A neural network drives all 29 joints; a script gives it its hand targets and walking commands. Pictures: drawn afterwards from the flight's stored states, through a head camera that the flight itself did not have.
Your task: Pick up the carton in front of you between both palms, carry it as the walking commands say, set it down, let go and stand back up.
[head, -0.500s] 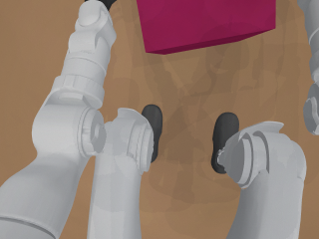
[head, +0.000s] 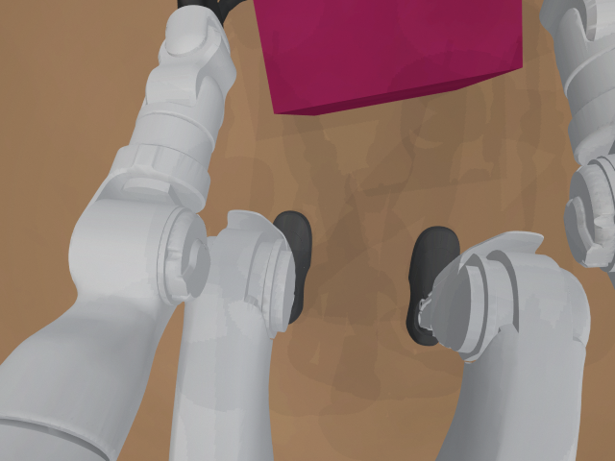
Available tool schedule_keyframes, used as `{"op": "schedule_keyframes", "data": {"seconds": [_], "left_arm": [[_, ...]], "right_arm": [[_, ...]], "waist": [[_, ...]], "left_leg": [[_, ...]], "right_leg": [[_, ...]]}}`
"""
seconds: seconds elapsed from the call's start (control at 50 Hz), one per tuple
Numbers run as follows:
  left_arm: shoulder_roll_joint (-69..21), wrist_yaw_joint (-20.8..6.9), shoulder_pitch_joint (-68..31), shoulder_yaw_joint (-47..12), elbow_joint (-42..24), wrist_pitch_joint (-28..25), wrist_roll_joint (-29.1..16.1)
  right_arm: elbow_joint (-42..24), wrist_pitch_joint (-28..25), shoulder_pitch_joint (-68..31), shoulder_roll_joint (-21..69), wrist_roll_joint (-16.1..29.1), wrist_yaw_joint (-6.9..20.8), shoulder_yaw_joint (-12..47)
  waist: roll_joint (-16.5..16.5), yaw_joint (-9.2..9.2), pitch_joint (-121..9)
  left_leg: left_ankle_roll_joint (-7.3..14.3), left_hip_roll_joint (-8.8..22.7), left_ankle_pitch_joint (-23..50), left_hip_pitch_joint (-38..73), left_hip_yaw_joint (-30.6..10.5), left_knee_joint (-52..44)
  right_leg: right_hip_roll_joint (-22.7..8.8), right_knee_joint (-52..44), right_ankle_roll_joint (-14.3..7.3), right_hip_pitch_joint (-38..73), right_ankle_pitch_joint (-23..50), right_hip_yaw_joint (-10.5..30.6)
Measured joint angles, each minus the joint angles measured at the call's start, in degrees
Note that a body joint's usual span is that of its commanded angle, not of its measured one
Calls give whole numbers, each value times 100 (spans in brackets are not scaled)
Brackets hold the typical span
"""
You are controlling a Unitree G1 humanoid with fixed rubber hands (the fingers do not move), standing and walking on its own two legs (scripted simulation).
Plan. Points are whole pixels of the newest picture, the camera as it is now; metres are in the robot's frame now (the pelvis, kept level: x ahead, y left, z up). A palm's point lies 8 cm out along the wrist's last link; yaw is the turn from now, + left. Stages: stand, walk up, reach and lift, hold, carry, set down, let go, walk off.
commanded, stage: reach and lift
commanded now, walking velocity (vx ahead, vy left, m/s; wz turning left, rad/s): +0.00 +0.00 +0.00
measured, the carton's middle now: (375, 5) +0.54 -0.01 -0.25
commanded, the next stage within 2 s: none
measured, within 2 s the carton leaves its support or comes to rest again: leaves its support in 0.34 s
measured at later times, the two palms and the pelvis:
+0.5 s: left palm out of the picture +0.54 +0.13 -0.12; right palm out of the picture +0.55 -0.17 -0.15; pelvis +0.01 +0.00 -0.01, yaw -2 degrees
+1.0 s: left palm out of the picture +0.49 +0.13 +0.06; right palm out of the picture +0.50 -0.17 +0.05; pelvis +0.00 +0.01 +0.11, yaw -5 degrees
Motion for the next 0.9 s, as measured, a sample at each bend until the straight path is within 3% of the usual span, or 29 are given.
{"op": "schedule_keyframes", "data": {"seconds": [0.14, 0.24, 0.36, 0.48, 0.6, 0.76, 0.9], "left_arm": [[-171, 135, -357, 375, 120, 57, 255], [-179, -43, -355, 842, -47, 447, 650], [-132, -133, -167, 998, -494, 867, 779], [-526, 187, 618, 1044, -1458, 1084, 672], [-1024, 54, 1639, 1455, -2409, 1357, 1117], [-1514, -305, 1867, 2300, -2484, 1762, 2392], [-1562, -512, 2055, 2402, -2785, 1961, 2662]], "right_arm": [[227, -5, -339, 179, -214, -185, 14], [243, 312, -444, 287, -659, -155, -332], [-526, 682, 83, 471, -911, -135, -647], [-1516, 1104, 1013, 701, -845, -446, -685], [-2156, 1528, 1645, 1161, -1238, -321, -1275], [-1877, 1733, 1868, 1660, -2301, 33, -2474], [-2242, 1762, 2194, 2054, -2780, 103, -2944]], "waist": [[90, -20, 189], [94, -39, 95], [136, -72, -144], [184, 10, -743], [113, -136, -1649], [-204, -143, -2491], [-209, -163, -2783]], "left_leg": [[5, -21, 67, 45, 0, -18], [-20, -37, 57, -69, -3, 119], [-54, -76, -6, -240, -85, 307], [-211, -231, -63, -244, -248, 283], [-113, -205, -140, -6, -293, -99], [-26, -66, 63, 590, -234, -1074], [-27, -161, 266, 975, -315, -1772]], "right_leg": [[-13, -12, 0, 53, 51, 3], [9, 130, -18, -80, 56, 15], [15, 278, -32, -228, 15, -46], [148, 153, 63, -225, 8, -50], [305, -348, 211, 1, 112, -3], [418, -1348, 228, 553, 391, 72], [338, -2033, 197, 996, 515, 27]]}}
